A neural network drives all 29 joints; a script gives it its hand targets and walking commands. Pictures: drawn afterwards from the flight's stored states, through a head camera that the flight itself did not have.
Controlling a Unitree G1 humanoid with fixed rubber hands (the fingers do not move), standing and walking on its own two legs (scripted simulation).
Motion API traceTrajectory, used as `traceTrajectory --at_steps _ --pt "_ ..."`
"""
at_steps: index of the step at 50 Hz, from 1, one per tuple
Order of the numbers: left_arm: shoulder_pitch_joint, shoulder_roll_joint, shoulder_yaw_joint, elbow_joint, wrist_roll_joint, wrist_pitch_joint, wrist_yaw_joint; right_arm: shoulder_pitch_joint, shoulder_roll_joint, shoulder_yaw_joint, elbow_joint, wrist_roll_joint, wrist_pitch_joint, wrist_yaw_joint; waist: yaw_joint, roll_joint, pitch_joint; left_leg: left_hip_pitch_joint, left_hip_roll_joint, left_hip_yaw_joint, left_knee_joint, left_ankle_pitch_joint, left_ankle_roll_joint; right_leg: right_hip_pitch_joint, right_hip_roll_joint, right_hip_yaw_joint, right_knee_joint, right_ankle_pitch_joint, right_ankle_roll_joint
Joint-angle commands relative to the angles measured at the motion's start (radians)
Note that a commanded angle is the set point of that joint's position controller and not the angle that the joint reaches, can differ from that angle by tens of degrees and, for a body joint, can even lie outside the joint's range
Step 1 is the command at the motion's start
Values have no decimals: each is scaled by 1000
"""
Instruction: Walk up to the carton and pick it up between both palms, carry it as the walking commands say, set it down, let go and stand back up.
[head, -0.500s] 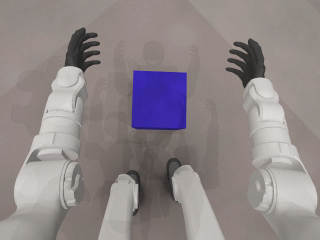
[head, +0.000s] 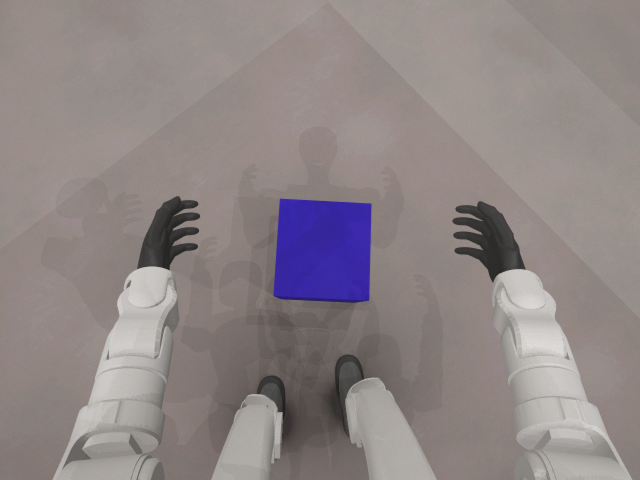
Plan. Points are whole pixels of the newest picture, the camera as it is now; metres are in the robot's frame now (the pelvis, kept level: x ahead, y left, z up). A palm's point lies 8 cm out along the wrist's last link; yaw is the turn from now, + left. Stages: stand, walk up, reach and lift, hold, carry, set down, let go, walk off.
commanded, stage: let go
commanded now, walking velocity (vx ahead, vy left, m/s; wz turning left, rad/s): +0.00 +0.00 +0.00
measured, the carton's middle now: (321, 256) +0.44 -0.04 -0.58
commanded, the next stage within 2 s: stand in 0.94 s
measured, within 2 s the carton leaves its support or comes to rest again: neither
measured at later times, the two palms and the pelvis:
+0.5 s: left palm (48, 420) +0.24 +0.24 -0.01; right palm (568, 415) +0.21 -0.23 -0.01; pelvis +0.05 +0.01 +0.07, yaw -1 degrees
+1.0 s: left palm (24, 457) +0.21 +0.25 -0.01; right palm (571, 418) +0.20 -0.23 -0.01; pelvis +0.05 +0.02 +0.06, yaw -1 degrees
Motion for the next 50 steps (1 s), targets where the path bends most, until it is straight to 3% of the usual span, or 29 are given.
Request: traceTrajectory --at_steps 1,10,23,31,40,47,48,50 --pt "16 72 -22 -154 -14 -35 -14 50 -102 31 -136 44 -32 12 -14 -16 -825 286 -9 40 -106 327 -24 910 -21 30 -16 580 34" --pt "334 77 -29 -80 -31 -99 -57 382 -73 102 -114 75 -91 -5 8 -21 -441 489 15 28 -266 208 -17 987 -39 36 -195 399 49" --pt "688 122 -107 -180 -63 -115 -91 703 -100 158 -228 84 -84 -16 36 9 -102 892 36 9 -465 307 -2 1181 -5 1 -397 321 43" --pt "723 134 -128 -238 -89 -36 -119 707 -115 173 -256 80 -4 -6 40 25 89 946 48 9 -528 200 -14 1227 0 -22 -423 160 35" --pt "728 132 -118 -244 -73 7 -120 705 -114 160 -264 64 50 -6 26 13 111 967 49 13 -504 251 -9 1246 12 -31 -406 190 38" --pt "737 146 -128 -218 -84 -13 -89 685 -113 181 -280 53 125 -44 61 22 70 1005 54 27 -436 315 0 1172 16 -7 -363 183 19" --pt "730 263 -92 -74 -44 -41 -53 656 -218 156 -159 49 47 -88 63 42 77 895 73 -14 -422 194 -25 1068 -65 18 -377 147 46" --pt "734 271 -96 -44 -32 -68 -35 674 -210 159 -121 37 -14 -103 52 22 69 948 84 -38 -435 113 -15 1011 -79 48 -396 69 39"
